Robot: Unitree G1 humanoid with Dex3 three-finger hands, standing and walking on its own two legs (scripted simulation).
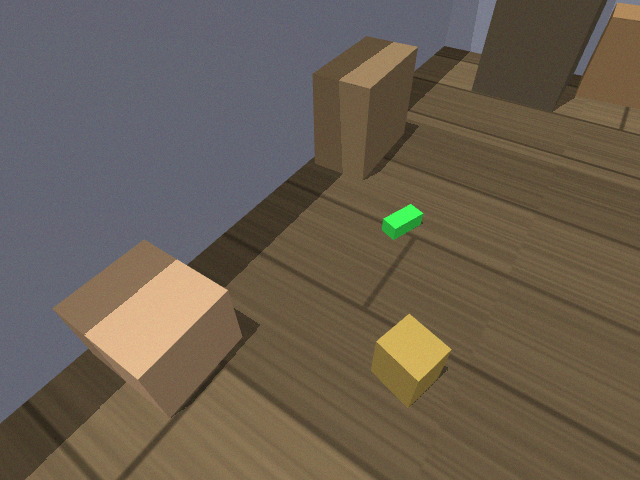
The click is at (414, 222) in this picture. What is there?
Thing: lying carton
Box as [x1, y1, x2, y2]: [382, 204, 422, 239]
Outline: 422,213 410,204 385,217 382,223 382,230 394,239 420,224
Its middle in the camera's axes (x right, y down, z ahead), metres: +0.37 -0.08 +1.74
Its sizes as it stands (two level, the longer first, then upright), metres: 0.166 0.078 0.069
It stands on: the floor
